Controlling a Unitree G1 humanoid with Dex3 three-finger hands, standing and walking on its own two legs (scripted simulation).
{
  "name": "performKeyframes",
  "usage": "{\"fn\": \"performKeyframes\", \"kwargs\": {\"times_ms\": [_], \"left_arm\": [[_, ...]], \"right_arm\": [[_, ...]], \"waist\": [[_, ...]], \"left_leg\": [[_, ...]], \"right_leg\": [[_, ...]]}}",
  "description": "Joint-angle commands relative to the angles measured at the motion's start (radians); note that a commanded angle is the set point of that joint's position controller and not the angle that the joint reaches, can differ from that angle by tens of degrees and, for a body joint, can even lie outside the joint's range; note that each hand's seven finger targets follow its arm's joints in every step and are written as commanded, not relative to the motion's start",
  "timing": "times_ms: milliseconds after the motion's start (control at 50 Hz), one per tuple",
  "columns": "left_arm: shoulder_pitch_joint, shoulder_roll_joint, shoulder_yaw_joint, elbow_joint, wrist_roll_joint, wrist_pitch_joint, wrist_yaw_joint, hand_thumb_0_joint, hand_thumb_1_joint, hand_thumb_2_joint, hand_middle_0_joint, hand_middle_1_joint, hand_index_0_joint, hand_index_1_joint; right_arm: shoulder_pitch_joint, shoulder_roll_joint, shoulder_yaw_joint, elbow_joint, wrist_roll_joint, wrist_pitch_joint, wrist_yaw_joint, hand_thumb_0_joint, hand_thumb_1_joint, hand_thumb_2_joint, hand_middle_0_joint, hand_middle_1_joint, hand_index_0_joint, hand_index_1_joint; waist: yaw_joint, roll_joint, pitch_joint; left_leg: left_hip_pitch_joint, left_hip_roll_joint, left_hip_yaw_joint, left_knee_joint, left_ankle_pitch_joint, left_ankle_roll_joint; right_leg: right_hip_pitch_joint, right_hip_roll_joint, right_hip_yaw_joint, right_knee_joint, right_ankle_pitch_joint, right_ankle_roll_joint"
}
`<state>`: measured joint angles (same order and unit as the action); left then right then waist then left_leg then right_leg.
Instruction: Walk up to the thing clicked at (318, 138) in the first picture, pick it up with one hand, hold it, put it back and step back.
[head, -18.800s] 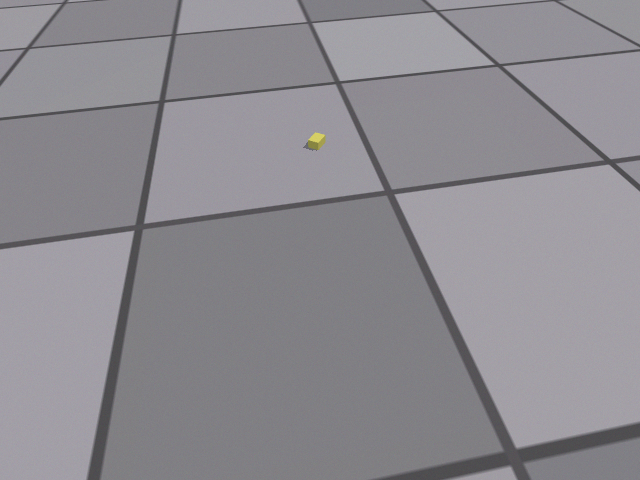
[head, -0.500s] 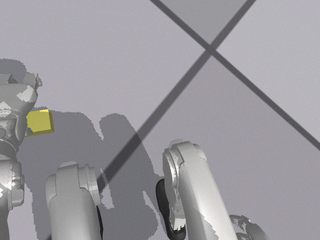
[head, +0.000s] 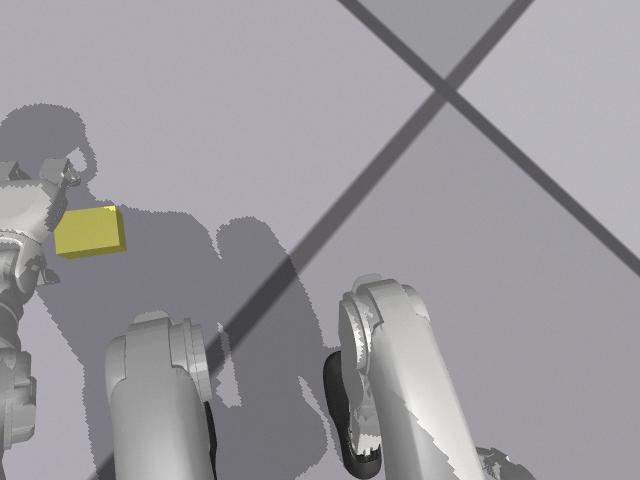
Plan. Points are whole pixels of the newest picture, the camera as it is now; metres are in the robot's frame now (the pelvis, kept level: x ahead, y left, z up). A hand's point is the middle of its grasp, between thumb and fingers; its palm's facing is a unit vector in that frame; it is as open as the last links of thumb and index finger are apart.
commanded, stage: close in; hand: left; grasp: from above
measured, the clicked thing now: (91, 232) +0.47 +0.28 -0.30
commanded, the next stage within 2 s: rest palm in 0.16 s
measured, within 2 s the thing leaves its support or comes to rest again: neither
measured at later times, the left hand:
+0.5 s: hand (68, 226) +0.46 +0.28 -0.22, palm faces -0.50 -0.07 -0.87, open 14.0 cm
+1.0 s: hand (79, 227) +0.46 +0.28 -0.25, palm faces -0.44 -0.10 -0.89, open 14.2 cm
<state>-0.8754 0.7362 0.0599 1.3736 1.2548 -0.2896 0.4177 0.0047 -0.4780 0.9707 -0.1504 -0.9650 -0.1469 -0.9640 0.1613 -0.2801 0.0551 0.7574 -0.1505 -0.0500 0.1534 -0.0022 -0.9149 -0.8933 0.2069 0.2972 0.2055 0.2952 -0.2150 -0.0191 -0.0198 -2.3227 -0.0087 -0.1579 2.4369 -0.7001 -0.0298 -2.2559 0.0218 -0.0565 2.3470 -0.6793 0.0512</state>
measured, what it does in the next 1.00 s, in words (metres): stands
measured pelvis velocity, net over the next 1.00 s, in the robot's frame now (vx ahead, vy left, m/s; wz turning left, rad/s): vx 0.00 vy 0.01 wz -0.08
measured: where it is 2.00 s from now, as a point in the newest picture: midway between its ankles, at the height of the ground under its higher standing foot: (280, 457)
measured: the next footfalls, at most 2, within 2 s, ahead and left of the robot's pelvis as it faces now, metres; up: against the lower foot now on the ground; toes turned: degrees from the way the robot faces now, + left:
none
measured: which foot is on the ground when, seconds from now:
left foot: down 0.00-1.00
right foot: down 0.00-1.00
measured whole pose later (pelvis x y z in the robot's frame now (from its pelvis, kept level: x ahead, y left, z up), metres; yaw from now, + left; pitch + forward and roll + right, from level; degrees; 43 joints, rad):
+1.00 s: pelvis +0.00 +0.01 -0.02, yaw -5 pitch +29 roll -12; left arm -1.01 0.92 0.16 1.72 1.33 -0.24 0.63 0.01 -0.51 1.01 -0.09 -0.96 -0.08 -0.97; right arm 0.11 -0.32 0.20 0.72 -0.26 -0.20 0.25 -0.01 -0.90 -0.90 0.20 0.30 0.20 0.29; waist -0.36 -0.09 0.11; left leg -2.35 0.00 -0.24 2.56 -0.74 -0.03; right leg -2.26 0.06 -0.12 2.40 -0.67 0.07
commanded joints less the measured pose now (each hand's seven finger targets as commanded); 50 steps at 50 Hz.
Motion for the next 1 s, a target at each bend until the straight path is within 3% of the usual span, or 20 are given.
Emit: {"fn": "performKeyframes", "kwargs": {"times_ms": [0,60,100,160,200,260,300,320,420,540,560,620,640,700,780,800,820,900,920,980], "left_arm": [[-0.461,0.195,0.004,-0.038,0.037,0.011,0.091,0.0,-0.418,1.046,-0.182,-1.002,-0.176,-1.007],[-0.481,0.209,0.009,0.047,0.054,0.043,0.11,0.0,-0.397,1.056,-0.181,-1.037,-0.182,-1.034],[-0.474,0.228,0.013,0.072,0.06,0.062,0.109,0.0,-0.47,0.947,-0.101,-1.005,-0.119,-0.985],[-0.404,0.218,0.007,0.17,0.062,0.094,0.098,0.0,-0.501,0.96,-0.077,-1.019,-0.094,-1.0],[-0.429,0.241,0.012,0.132,0.056,0.1,0.085,0.0,-0.505,0.967,-0.072,-1.021,-0.088,-1.002],[-0.409,0.309,0.057,0.077,0.044,0.102,0.081,0.0,-0.521,0.979,-0.082,-0.987,-0.081,-0.986],[-0.411,0.291,0.054,0.096,0.038,0.096,0.074,0.0,-0.516,0.972,-0.074,-0.998,-0.078,-0.993],[-0.386,0.273,0.041,0.129,0.03,0.094,0.072,0.0,-0.524,0.978,-0.071,-0.997,-0.073,-0.993],[-0.395,0.336,0.069,0.092,0.027,0.04,0.095,0.0,-0.545,0.997,-0.067,-0.982,-0.062,-0.986],[-0.444,0.376,0.078,0.121,0.053,-0.012,0.158,0.0,-0.52,0.982,-0.068,-0.989,-0.069,-0.986],[-0.403,0.345,0.066,0.174,0.055,-0.009,0.168,0.0,-0.526,0.991,-0.069,-0.982,-0.066,-0.983],[-0.408,0.377,0.075,0.166,0.071,-0.01,0.203,0.0,-0.524,0.993,-0.072,-0.969,-0.067,-0.973],[-0.386,0.39,0.087,0.172,0.074,-0.006,0.218,0.0,-0.529,1.0,-0.071,-0.97,-0.064,-0.975],[-0.39,0.383,0.082,0.187,0.085,0.014,0.238,0.0,-0.531,1.013,-0.075,-0.959,-0.064,-0.969],[-0.377,0.407,0.107,0.204,0.075,0.038,0.262,0.0,-0.529,1.027,-0.076,-0.96,-0.062,-0.971],[-0.38,0.384,0.087,0.237,0.076,0.048,0.26,0.0,-0.528,1.013,-0.074,-0.956,-0.063,-0.966],[-0.365,0.409,0.108,0.229,0.069,0.051,0.263,0.0,-0.527,1.001,-0.072,-0.952,-0.062,-0.959],[-0.375,0.422,0.112,0.247,0.067,0.063,0.249,0.0,-0.535,0.998,-0.065,-0.959,-0.055,-0.967],[-0.363,0.439,0.132,0.254,0.057,0.061,0.25,0.0,-0.53,1.001,-0.072,-0.963,-0.062,-0.971],[-0.384,0.39,0.091,0.247,0.045,0.054,0.232,0.0,-0.53,0.998,-0.074,-0.96,-0.063,-0.969]], "right_arm": [[0.215,-0.259,-0.075,0.011,-0.013,-0.009,-0.023,0.0,-0.905,-0.896,0.2,0.3,0.2,0.3],[0.213,-0.267,-0.058,0.016,-0.019,-0.019,-0.019,0.0,-0.904,-0.896,0.2,0.3,0.2,0.3],[0.198,-0.276,-0.048,0.005,-0.019,-0.023,-0.019,0.0,-0.901,-0.896,0.2,0.3,0.2,0.3],[0.167,-0.273,-0.038,-0.012,-0.02,-0.023,-0.013,0.0,-0.9,-0.896,0.2,0.3,0.2,0.3],[0.17,-0.275,-0.032,-0.024,-0.02,-0.028,-0.009,0.0,-0.898,-0.894,0.2,0.3,0.2,0.3],[0.168,-0.273,-0.025,-0.037,-0.02,-0.028,-0.003,0.0,-0.901,-0.9,0.199,0.3,0.199,0.3],[0.184,-0.275,-0.019,-0.039,-0.025,-0.031,0.006,0.0,-0.9,-0.9,0.199,0.3,0.199,0.3],[0.18,-0.274,-0.011,-0.039,-0.024,-0.034,0.007,0.0,-0.9,-0.9,0.199,0.3,0.2,0.3],[0.19,-0.288,0.004,-0.032,-0.041,-0.044,0.009,0.0,-0.898,-0.899,0.2,0.3,0.2,0.3],[0.191,-0.302,0.033,-0.028,-0.073,-0.071,0.024,0.0,-0.895,-0.898,0.2,0.3,0.2,0.3],[0.196,-0.308,0.033,-0.018,-0.075,-0.076,0.026,0.0,-0.895,-0.898,0.2,0.3,0.2,0.3],[0.195,-0.317,0.046,-0.015,-0.094,-0.096,0.04,0.0,-0.894,-0.898,0.2,0.3,0.2,0.3],[0.18,-0.316,0.047,-0.012,-0.093,-0.099,0.042,0.0,-0.894,-0.899,0.2,0.3,0.2,0.3],[0.184,-0.325,0.053,-0.009,-0.106,-0.112,0.057,0.0,-0.893,-0.898,0.2,0.3,0.2,0.3],[0.167,-0.338,0.059,-0.014,-0.112,-0.128,0.071,0.0,-0.892,-0.898,0.2,0.3,0.2,0.3],[0.171,-0.336,0.062,-0.006,-0.113,-0.132,0.076,0.0,-0.892,-0.899,0.2,0.3,0.2,0.3],[0.158,-0.343,0.054,-0.005,-0.112,-0.133,0.078,0.0,-0.891,-0.898,0.2,0.3,0.2,0.3],[0.171,-0.352,0.057,-0.006,-0.116,-0.142,0.09,0.0,-0.894,-0.9,0.2,0.3,0.2,0.3],[0.167,-0.357,0.059,-0.01,-0.117,-0.141,0.089,0.0,-0.895,-0.901,0.2,0.3,0.2,0.3],[0.163,-0.355,0.062,-0.018,-0.12,-0.15,0.094,0.0,-0.895,-0.901,0.2,0.3,0.2,0.3]], "waist": [[-0.103,0.286,-0.623],[-0.107,0.325,-0.605],[-0.098,0.35,-0.614],[-0.092,0.338,-0.593],[-0.107,0.327,-0.601],[-0.074,0.336,-0.657],[-0.113,0.3,-0.619],[-0.111,0.293,-0.603],[-0.109,0.314,-0.635],[-0.151,0.327,-0.574],[-0.147,0.329,-0.558],[-0.156,0.37,-0.568],[-0.136,0.378,-0.574],[-0.157,0.395,-0.571],[-0.152,0.389,-0.552],[-0.167,0.382,-0.528],[-0.149,0.398,-0.538],[-0.174,0.391,-0.525],[-0.165,0.379,-0.52],[-0.19,0.371,-0.51]], "left_leg": [[0.501,0.0,0.096,-0.241,0.127,0.05],[0.534,-0.001,0.09,-0.254,0.159,0.049],[0.538,-0.002,0.087,-0.268,0.166,0.048],[0.517,-0.006,0.086,-0.274,0.166,0.046],[0.512,-0.007,0.091,-0.252,0.179,0.052],[0.503,-0.007,0.107,-0.234,0.227,0.057],[0.463,-0.005,0.104,-0.217,0.219,0.063],[0.449,-0.006,0.103,-0.216,0.206,0.063],[0.465,0.001,0.093,-0.198,0.199,0.058],[0.449,0.008,0.075,-0.17,0.153,0.055],[0.46,0.006,0.077,-0.172,0.159,0.052],[0.492,0.012,0.066,-0.17,0.181,0.046],[0.491,0.012,0.065,-0.176,0.179,0.044],[0.51,0.017,0.064,-0.163,0.213,0.042],[0.475,0.018,0.062,-0.15,0.22,0.044],[0.474,0.018,0.06,-0.146,0.214,0.043],[0.481,0.022,0.057,-0.155,0.217,0.04],[0.471,0.023,0.05,-0.138,0.232,0.043],[0.454,0.024,0.046,-0.142,0.221,0.045],[0.459,0.023,0.046,-0.131,0.216,0.047]], "right_leg": [[0.254,0.027,-0.117,-0.251,0.165,-0.083],[0.23,0.019,-0.132,-0.223,0.195,-0.077],[0.242,0.019,-0.136,-0.221,0.202,-0.075],[0.245,0.022,-0.138,-0.208,0.205,-0.08],[0.261,0.023,-0.132,-0.207,0.225,-0.081],[0.334,0.024,-0.119,-0.21,0.275,-0.078],[0.343,0.026,-0.119,-0.212,0.277,-0.073],[0.339,0.027,-0.119,-0.212,0.262,-0.075],[0.371,0.035,-0.127,-0.211,0.251,-0.072],[0.325,0.042,-0.151,-0.187,0.21,-0.073],[0.313,0.04,-0.155,-0.187,0.216,-0.074],[0.32,0.045,-0.17,-0.17,0.238,-0.072],[0.322,0.049,-0.171,-0.167,0.235,-0.076],[0.33,0.052,-0.177,-0.155,0.272,-0.072],[0.353,0.056,-0.175,-0.157,0.289,-0.072],[0.328,0.055,-0.183,-0.147,0.283,-0.07],[0.334,0.059,-0.184,-0.151,0.28,-0.073],[0.349,0.056,-0.186,-0.139,0.298,-0.071],[0.351,0.057,-0.188,-0.147,0.287,-0.07],[0.358,0.057,-0.187,-0.151,0.289,-0.067]]}}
